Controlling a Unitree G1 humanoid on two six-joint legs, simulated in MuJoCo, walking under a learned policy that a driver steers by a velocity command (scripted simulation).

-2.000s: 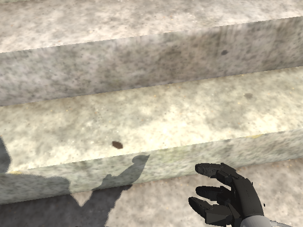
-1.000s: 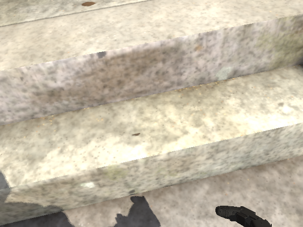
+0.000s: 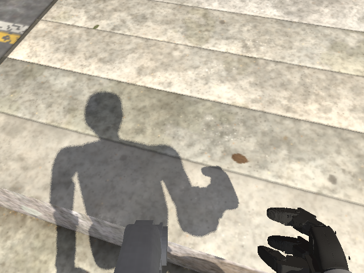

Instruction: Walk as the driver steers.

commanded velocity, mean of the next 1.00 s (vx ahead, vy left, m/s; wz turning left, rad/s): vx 0.13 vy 0.00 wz -0.31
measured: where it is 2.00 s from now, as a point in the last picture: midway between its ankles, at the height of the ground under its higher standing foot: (242, 105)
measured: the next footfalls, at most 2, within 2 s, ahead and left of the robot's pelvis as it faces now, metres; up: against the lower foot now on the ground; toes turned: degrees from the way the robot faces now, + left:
left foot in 0.08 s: +0.25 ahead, +0.16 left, +0.20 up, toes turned +9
right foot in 0.66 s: +0.19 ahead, -0.05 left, +0.21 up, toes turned -17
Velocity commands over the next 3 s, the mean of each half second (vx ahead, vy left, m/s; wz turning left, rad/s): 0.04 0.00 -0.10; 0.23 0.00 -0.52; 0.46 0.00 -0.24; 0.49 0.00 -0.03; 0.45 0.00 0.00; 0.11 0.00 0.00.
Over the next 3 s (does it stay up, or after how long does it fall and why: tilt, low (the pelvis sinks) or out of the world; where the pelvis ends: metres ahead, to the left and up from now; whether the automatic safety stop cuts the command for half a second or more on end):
stays up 1.17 -0.27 0.40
